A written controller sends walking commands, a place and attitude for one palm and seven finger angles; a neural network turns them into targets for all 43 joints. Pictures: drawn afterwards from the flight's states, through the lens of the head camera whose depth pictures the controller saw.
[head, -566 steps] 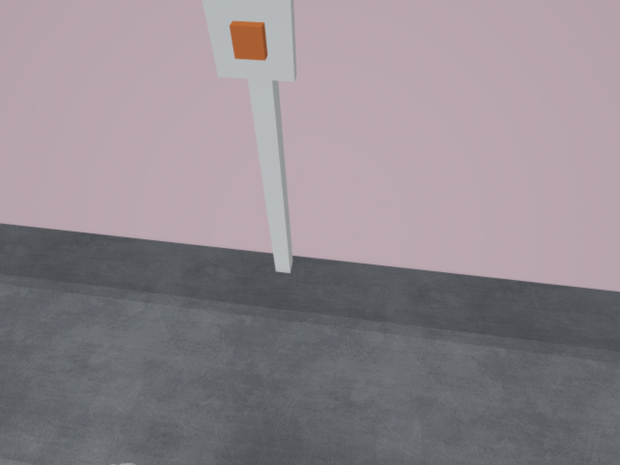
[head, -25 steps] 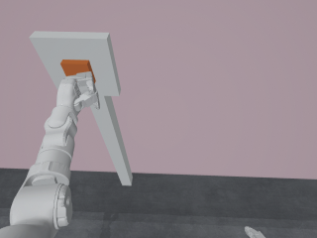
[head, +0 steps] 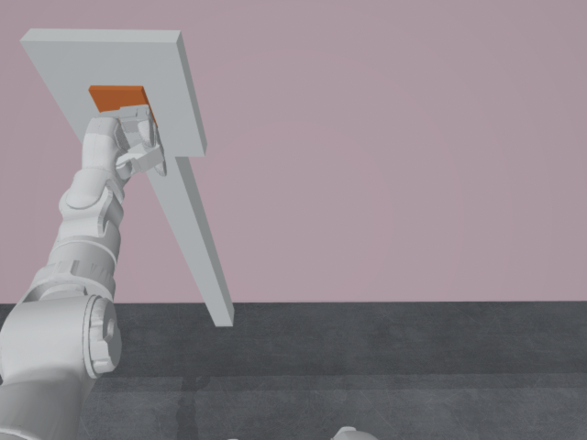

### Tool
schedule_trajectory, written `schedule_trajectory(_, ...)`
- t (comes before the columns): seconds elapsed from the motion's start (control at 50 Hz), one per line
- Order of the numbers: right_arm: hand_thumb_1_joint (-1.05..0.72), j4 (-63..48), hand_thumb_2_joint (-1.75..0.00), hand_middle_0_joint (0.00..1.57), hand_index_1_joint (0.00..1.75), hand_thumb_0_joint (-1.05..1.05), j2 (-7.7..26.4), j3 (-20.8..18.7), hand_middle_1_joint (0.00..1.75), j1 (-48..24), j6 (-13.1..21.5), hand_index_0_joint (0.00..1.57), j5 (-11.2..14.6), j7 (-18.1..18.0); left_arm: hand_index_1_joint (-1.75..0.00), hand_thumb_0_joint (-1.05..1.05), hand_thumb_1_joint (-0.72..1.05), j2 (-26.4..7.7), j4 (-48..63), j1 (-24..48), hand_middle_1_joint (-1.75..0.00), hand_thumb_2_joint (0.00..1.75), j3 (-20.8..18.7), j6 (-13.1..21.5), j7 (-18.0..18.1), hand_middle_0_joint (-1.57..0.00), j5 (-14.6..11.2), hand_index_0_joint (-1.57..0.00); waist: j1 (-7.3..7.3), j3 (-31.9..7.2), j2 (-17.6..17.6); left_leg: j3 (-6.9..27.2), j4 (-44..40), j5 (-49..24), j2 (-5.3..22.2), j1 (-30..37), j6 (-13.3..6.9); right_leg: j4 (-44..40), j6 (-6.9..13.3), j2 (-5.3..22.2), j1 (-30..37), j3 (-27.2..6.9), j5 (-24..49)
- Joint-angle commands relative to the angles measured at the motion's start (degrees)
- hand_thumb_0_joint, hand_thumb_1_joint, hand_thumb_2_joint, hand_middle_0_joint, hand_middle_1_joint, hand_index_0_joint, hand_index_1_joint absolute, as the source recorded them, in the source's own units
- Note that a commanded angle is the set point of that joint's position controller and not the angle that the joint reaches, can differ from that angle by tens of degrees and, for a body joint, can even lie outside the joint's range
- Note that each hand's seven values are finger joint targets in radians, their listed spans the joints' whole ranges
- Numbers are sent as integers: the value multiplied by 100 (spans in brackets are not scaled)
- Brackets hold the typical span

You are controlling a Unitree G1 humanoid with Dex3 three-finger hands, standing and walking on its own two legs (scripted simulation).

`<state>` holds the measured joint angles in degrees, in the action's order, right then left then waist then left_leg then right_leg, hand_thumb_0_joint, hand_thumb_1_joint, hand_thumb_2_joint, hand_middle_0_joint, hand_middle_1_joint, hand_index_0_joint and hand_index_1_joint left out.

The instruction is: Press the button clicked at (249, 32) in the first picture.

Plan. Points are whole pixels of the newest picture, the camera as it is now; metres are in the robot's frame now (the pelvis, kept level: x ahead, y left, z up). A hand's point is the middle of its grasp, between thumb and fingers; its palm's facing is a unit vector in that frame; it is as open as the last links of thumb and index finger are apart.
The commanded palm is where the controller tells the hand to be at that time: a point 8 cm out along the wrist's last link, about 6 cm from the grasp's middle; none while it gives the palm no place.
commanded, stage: pull the fist back off the button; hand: left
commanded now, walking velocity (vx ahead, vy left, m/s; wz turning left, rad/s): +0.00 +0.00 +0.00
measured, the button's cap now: (127, 105) +0.53 +0.21 +0.17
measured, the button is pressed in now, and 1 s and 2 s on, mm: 13 0 0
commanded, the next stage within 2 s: draw the hand back to the body in 1.12 s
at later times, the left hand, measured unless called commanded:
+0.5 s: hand (153, 159) +0.45 +0.17 +0.14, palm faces -0.02 -1.00 +0.00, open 2.6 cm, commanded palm +0.43 +0.23 +0.14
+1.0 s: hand (135, 203) +0.38 +0.18 +0.14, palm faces +0.00 -1.00 -0.02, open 3.1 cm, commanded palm +0.35 +0.23 +0.14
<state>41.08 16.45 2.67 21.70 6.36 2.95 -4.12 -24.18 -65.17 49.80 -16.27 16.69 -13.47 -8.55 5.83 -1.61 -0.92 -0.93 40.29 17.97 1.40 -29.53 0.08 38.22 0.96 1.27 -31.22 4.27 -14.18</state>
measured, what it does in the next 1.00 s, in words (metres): stands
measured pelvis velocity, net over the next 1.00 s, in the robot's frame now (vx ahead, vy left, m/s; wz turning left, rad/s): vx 0.05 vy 0.00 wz -0.01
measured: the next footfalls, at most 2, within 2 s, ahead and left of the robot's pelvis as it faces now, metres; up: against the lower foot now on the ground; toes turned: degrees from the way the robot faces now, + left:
none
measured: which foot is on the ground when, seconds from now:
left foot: down 0.00-1.00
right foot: down 0.00-1.00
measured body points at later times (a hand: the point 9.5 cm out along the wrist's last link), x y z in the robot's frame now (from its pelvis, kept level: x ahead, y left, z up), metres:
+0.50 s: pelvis +0.01 +0.00 +0.00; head +0.04 +0.00 +0.45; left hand +0.45 +0.23 +0.14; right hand +0.07 -0.26 -0.11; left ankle +0.02 +0.12 -0.72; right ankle +0.05 -0.11 -0.72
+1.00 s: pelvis +0.05 +0.00 +0.01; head +0.05 -0.01 +0.46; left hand +0.37 +0.24 +0.14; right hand +0.22 -0.24 -0.07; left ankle +0.02 +0.12 -0.72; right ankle +0.05 -0.11 -0.72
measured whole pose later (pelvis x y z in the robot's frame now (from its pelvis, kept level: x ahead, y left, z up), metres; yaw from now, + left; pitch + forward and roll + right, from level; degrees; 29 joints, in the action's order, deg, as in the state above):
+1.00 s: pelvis +0.05 +0.00 +0.01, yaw +0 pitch +2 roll +0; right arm 33.3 14.9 2.1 13.9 6.6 3.2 -3.6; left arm -13.8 -15.3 10.9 -12.3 2.7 -12.4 -12.8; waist -0.8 -2.8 -2.4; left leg -1.6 33.9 20.0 1.2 -15.6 0.0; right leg 33.6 0.5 1.1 -18.3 3.5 -16.9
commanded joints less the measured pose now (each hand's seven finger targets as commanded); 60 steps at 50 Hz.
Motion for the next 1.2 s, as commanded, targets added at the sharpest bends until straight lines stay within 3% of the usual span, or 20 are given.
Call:
schedule_trajectory(0.0,-90,-572,-90,20,30,0,858,-306,30,245,247,20,-1,-48,-150,0,90,-1107,1273,3555,-150,90,8,289,181,-130,-101,-130,409,-1600,-148,226,-800,775,-117,441,-171,-745,-59,-132,543,-464,-663)
schedule_trajectory(0.06,-90,-571,-90,20,30,0,887,-314,30,317,260,20,-30,-38,-150,0,90,-1355,1259,3546,-150,90,-189,307,225,-130,-57,-130,359,-1720,-30,282,-787,708,-109,419,-177,-688,-40,-143,626,-438,-617)
schedule_trajectory(0.16,-90,-654,-90,20,30,0,859,-327,30,280,277,20,-45,-5,-150,0,90,-1276,1353,3320,-150,90,-246,330,203,-130,-87,-130,262,-1831,-33,252,-761,569,-116,465,-177,-674,-25,-149,741,-436,-522)
schedule_trajectory(0.22,-90,-719,-90,20,30,0,849,-317,30,213,273,20,-23,0,-150,0,90,-1076,1339,3138,-150,90,-98,276,158,-130,-107,-130,268,-1576,-54,215,-801,795,-112,384,-169,-708,-35,-142,581,-427,-704)
schedule_trajectory(0.3,-90,-823,-90,20,30,0,844,-318,30,151,268,20,-28,6,-150,0,90,-1302,1557,2840,-150,90,-304,260,162,-130,-78,-130,117,-1695,-45,187,-791,636,-118,388,-182,-683,-21,-130,807,-452,-609)
schedule_trajectory(0.4,-90,-970,-90,20,30,0,781,-322,30,4,244,20,2,15,-150,0,90,-959,1941,2281,-150,90,-164,173,88,-130,-185,-130,1,-1679,-69,143,-821,364,-106,597,-180,-696,-4,-144,908,-407,-334)
schedule_trajectory(0.52,-90,-1162,-90,20,30,0,744,-319,30,-217,202,20,26,-4,-150,0,90,-1020,2462,1431,-150,90,-331,-34,73,-130,-250,-130,-208,-1608,78,84,-877,41,-103,671,-192,-728,12,-142,1245,-400,-15)
schedule_trajectory(0.6,-90,-1341,-90,20,30,0,670,-329,30,-373,185,20,27,27,-150,0,90,-797,3274,657,-150,90,-270,-138,71,-130,-283,-130,-412,-1857,-278,60,-891,-643,-113,1066,-157,-617,73,-143,1508,-323,739)
schedule_trajectory(0.7,-90,-1549,-90,20,30,0,631,-345,30,-611,175,20,31,50,-150,0,90,-720,4449,-451,-150,90,-400,-346,51,-130,-461,-130,-596,-2038,26,1,-935,-1406,-100,1299,-156,-580,66,-127,2067,-287,1626)
schedule_trajectory(0.76,-90,-1639,-90,20,30,0,558,-333,30,-812,214,20,34,71,-150,0,90,-319,5107,-1080,-150,90,-152,-515,49,-130,-514,-130,-614,-1802,-59,-30,-952,-1697,-92,1484,-159,-612,60,-115,2064,-248,1886)
schedule_trajectory(0.8,-90,-1603,-90,20,30,0,560,-334,30,-873,223,20,41,59,-150,0,90,-305,5417,-1313,-150,90,-128,-661,68,-130,-511,-130,-573,-1579,-7,-8,-1008,-1705,-80,1523,-146,-653,43,-120,1997,-203,1874)
schedule_trajectory(0.82,-90,-1617,-90,20,30,0,541,-329,30,-921,225,20,46,54,-150,0,90,-84,5583,-1362,-150,90,63,-745,61,-130,-520,-130,-526,-1520,-31,-21,-1014,-1669,-86,1583,-151,-688,29,-123,1949,-199,1866)
schedule_trajectory(0.9,-90,-1640,-90,20,30,0,486,-317,30,-1071,288,20,34,23,-150,0,90,71,6390,-1670,-150,90,206,-968,93,-130,-531,-130,-535,-1565,-184,31,-997,-1961,-101,1880,-138,-685,36,-110,2007,-153,2027)
schedule_trajectory(0.96,-90,-1623,-90,20,30,0,480,-294,30,-1152,325,20,2,-9,-150,0,90,50,6730,-1935,-150,90,181,-1062,120,-130,-557,-130,-529,-1556,1,64,-995,-1975,-103,1935,-136,-701,29,-118,2076,-122,2045)
schedule_trajectory(1.0,-90,-1589,-90,20,30,0,465,-264,30,-1219,306,20,17,-40,-150,0,90,100,6585,-2145,-150,90,178,-1172,116,-130,-559,-130,-527,-1315,113,71,-1050,-1764,-128,1819,-129,-753,15,-120,2029,-104,1898)
schedule_trajectory(1.04,-90,-1524,-90,20,30,0,462,-239,30,-1288,289,20,24,-90,-150,0,90,134,6550,-1674,-150,90,299,-1269,136,-130,-528,-130,-411,-1075,65,94,-1069,-1398,-148,1791,-130,-848,-1,-112,1796,-105,1538)
schedule_trajectory(1.06,-90,-1483,-90,20,30,0,484,-228,30,-1290,269,20,13,-107,-150,0,90,39,6407,-1656,-150,90,230,-1301,170,-130,-529,-130,-382,-935,268,99,-1055,-1232,-151,1705,-158,-916,-11,-119,1761,-138,1352)
schedule_trajectory(1.14,-90,-1507,-90,20,30,0,435,-174,30,-1414,236,20,5,-163,-150,0,90,-6,6319,-1396,-150,90,237,-1375,179,-130,-459,-130,-455,-1155,-243,95,-1080,-1154,-210,1789,-134,-931,33,-75,1826,-177,1188)
schedule_trajectory(1.16,-90,-1484,-90,20,30,0,453,-171,30,-1372,225,20,-8,-161,-150,0,90,-71,6205,-1454,-150,90,176,-1368,182,-130,-466,-130,-461,-1231,-12,129,-1056,-1200,-192,1762,-136,-904,41,-92,1897,-167,1211)
schedule_trajectory(1.18,-90,-1516,-90,20,30,0,432,-174,30,-1413,225,20,-8,-164,-150,0,90,-52,6201,-1490,-150,90,163,-1352,162,-130,-474,-130,-497,-1320,-143,93,-1039,-1307,-200,1792,-141,-887,37,-73,1954,-189,1365)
